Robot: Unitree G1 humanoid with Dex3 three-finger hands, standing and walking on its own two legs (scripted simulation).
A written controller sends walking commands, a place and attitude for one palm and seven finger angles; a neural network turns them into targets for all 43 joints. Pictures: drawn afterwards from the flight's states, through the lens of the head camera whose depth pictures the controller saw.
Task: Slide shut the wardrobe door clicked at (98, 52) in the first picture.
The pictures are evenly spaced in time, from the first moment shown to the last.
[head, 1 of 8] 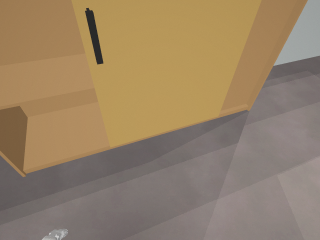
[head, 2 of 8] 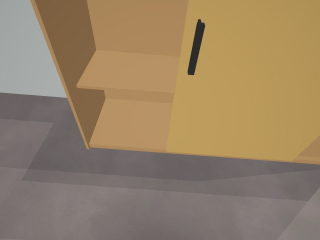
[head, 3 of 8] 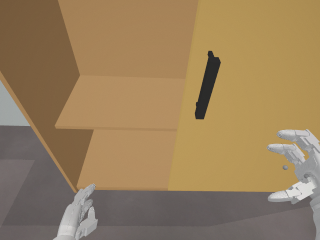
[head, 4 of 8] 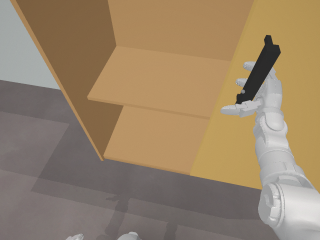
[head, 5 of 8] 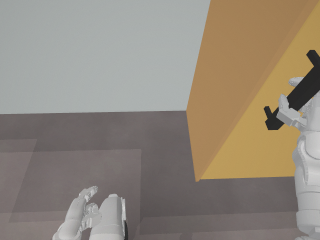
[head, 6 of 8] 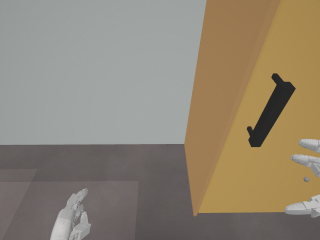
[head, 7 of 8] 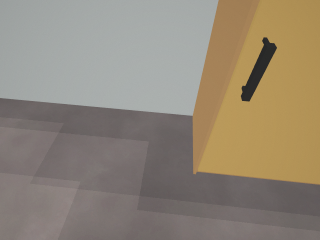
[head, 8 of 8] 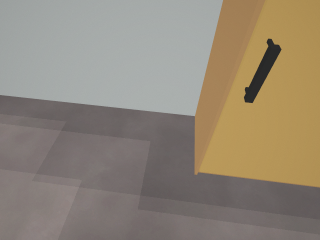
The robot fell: no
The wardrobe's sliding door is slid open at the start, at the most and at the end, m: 0.57 0.57 0.00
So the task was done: yes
